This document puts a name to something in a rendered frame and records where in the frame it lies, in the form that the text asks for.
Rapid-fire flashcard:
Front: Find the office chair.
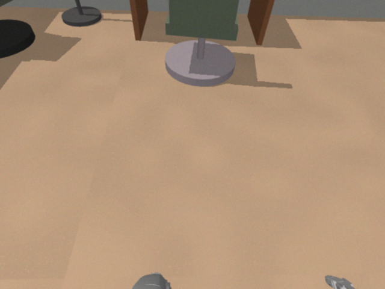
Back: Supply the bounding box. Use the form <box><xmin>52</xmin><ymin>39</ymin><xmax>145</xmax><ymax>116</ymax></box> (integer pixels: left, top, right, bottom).
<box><xmin>165</xmin><ymin>0</ymin><xmax>239</xmax><ymax>87</ymax></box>
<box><xmin>0</xmin><ymin>0</ymin><xmax>35</xmax><ymax>58</ymax></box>

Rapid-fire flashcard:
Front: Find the coat stand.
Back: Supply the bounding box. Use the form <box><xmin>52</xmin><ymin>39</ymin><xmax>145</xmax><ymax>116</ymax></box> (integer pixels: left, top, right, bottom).
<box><xmin>61</xmin><ymin>0</ymin><xmax>102</xmax><ymax>26</ymax></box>

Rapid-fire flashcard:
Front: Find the right robot hand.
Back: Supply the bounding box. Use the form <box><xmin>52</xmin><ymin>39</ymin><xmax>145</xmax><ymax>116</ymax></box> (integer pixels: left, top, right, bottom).
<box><xmin>325</xmin><ymin>276</ymin><xmax>355</xmax><ymax>289</ymax></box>

